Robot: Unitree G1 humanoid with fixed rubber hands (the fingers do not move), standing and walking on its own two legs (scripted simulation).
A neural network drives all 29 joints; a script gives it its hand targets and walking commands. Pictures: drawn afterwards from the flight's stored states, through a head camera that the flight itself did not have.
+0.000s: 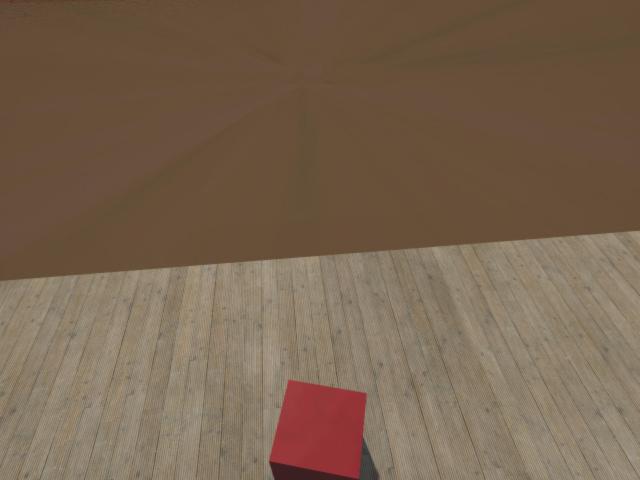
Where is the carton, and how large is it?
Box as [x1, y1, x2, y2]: [269, 380, 366, 479]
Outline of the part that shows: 288,380 269,459 274,479 358,479 366,393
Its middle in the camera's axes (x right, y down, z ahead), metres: +0.00 +0.54 +1.05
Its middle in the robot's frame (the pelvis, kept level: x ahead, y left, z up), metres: +0.40 +0.01 -0.66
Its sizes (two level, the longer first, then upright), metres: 0.210 0.200 0.250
